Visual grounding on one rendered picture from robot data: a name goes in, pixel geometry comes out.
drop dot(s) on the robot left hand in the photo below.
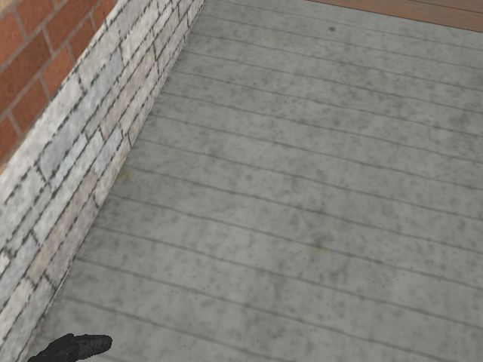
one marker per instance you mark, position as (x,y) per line
(70,348)

